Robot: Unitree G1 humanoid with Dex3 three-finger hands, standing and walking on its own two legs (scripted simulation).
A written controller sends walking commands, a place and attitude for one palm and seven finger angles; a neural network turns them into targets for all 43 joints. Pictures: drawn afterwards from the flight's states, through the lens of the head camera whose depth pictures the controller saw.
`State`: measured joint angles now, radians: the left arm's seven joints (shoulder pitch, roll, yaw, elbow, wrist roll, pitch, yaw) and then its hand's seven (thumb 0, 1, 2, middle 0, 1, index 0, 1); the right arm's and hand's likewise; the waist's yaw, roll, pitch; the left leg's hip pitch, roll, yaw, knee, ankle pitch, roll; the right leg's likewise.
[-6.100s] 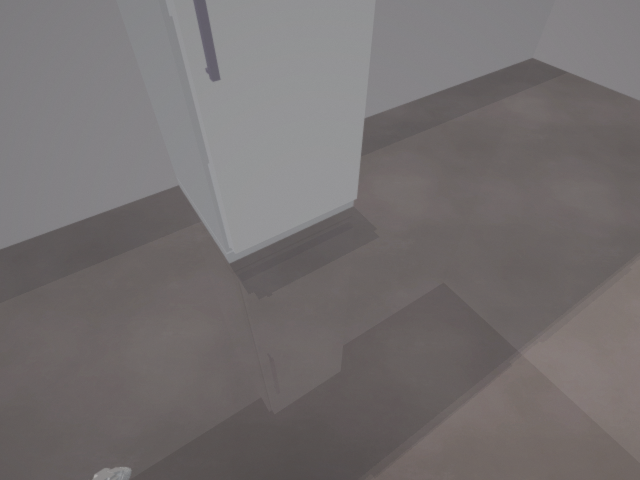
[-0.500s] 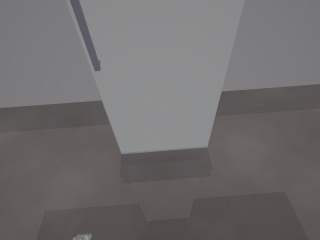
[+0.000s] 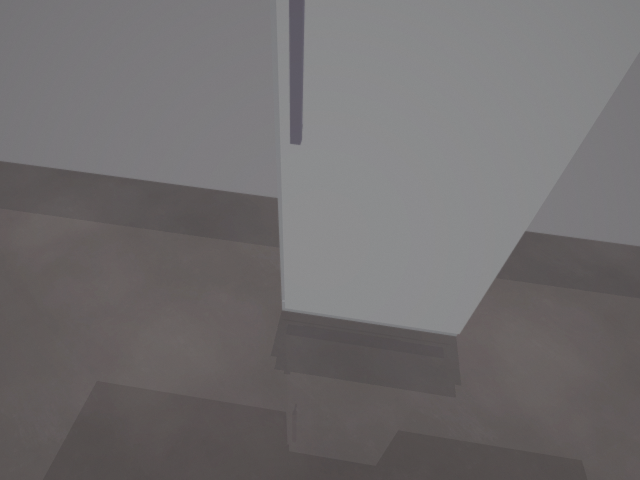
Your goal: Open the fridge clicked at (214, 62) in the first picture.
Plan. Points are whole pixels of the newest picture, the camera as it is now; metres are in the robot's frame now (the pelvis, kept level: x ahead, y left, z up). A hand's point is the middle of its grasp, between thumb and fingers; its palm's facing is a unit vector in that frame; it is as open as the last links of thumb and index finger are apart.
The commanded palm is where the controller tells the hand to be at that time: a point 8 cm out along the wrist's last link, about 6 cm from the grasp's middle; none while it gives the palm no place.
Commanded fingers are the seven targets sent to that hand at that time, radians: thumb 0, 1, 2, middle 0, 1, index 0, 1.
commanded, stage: take the last steps up to it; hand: left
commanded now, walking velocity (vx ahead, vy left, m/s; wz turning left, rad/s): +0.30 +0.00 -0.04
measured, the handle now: (299, 8) +0.73 +0.14 +0.27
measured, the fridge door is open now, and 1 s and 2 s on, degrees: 0 0 0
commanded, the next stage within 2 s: come to a stop and stand still in 0.50 s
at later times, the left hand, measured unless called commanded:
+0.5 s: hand (248, 371) +0.31 +0.16 -0.17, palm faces -0.07 -0.98 -0.21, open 7.4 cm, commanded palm none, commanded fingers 0.00 0.90 0.90 -0.20 -0.30 -0.20 -0.30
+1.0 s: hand (236, 379) +0.30 +0.17 -0.17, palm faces +0.00 -0.98 -0.21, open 7.3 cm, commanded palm none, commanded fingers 0.00 0.90 0.90 -0.20 -0.30 -0.20 -0.30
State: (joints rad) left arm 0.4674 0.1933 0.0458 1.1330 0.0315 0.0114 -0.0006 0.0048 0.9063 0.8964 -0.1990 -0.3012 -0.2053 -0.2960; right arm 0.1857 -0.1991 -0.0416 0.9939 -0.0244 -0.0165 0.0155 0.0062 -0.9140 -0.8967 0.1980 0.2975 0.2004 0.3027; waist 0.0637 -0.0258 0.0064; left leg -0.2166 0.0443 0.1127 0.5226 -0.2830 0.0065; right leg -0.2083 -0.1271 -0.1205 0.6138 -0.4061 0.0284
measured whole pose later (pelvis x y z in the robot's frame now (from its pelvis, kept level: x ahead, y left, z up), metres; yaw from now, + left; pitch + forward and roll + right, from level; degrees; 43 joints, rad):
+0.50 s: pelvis +0.18 -0.02 -0.02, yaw -2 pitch -2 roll +1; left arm 0.09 0.18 0.05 0.98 0.03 -0.06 -0.02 0.00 0.91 0.90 -0.19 -0.30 -0.20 -0.30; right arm 0.50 -0.11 -0.02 1.19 -0.01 -0.03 -0.02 0.01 -0.91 -0.90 0.20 0.30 0.20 0.30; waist -0.05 0.01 0.09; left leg -0.02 0.06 0.12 0.75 -0.53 -0.01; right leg -0.43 -0.04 -0.13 0.65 -0.17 -0.07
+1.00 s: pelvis +0.26 -0.01 +0.00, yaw -4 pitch -2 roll +0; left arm 0.23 0.18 0.04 1.03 0.01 0.04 0.03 0.00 0.91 0.90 -0.20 -0.30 -0.20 -0.30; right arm 0.12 -0.14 -0.03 1.00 -0.02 0.01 -0.04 0.00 -0.92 -0.90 0.20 0.30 0.20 0.30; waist 0.03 -0.01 0.08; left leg -0.30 0.05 0.08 0.51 -0.18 0.01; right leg -0.34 -0.01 -0.05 0.86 -0.51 0.02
